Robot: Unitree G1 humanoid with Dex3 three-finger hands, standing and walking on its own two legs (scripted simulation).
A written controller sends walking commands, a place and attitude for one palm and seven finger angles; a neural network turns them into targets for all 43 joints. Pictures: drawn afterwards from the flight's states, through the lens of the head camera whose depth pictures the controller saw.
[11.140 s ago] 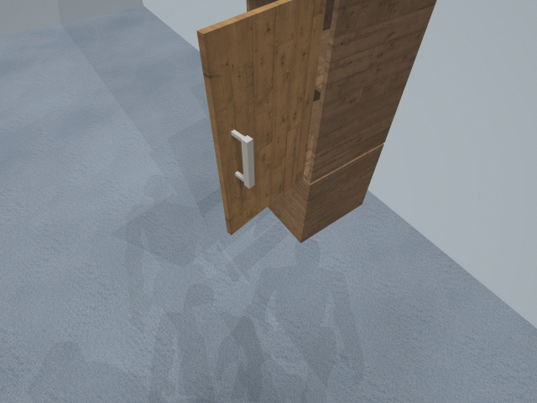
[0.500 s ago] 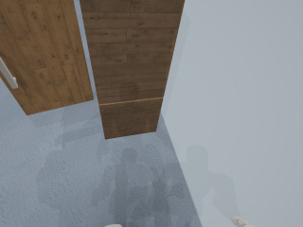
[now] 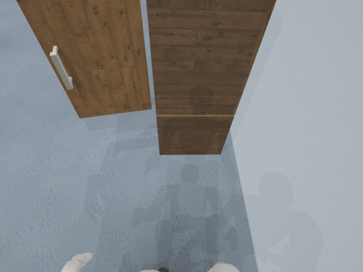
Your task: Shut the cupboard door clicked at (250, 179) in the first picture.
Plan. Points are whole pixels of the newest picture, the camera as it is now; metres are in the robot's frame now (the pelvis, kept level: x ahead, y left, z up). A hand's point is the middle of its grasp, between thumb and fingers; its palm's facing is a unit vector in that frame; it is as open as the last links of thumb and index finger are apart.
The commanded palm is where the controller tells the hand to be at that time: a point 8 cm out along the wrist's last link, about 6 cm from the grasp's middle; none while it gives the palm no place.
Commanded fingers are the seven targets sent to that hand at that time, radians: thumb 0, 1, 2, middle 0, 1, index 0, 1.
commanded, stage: turn to face it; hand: left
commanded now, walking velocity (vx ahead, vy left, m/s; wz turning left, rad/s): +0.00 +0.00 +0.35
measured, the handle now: (62, 68) +0.74 +0.44 -0.05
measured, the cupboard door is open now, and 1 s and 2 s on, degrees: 100 100 100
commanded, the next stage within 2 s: take the last steps up to it in 0.22 s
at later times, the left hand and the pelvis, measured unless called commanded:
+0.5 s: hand out of the picture -0.04 +0.15 -0.16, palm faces +0.26 -0.93 -0.25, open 7.3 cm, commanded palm none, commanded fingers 0.00 0.90 0.90 -0.20 -0.30 -0.20 -0.30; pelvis -0.01 -0.04 +0.00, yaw +13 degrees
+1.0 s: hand out of the picture +0.11 +0.24 -0.17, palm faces +0.23 -0.96 -0.16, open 7.4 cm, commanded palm none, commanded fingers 0.00 0.90 0.90 -0.20 -0.30 -0.20 -0.30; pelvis +0.08 +0.05 +0.00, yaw +14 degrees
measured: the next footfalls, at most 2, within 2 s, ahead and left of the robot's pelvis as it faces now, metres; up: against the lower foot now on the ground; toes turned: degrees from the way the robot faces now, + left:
right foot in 0.10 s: +0.02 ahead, -0.15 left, +0.00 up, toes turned +3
left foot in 0.62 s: +0.01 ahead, +0.11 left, +0.00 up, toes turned +18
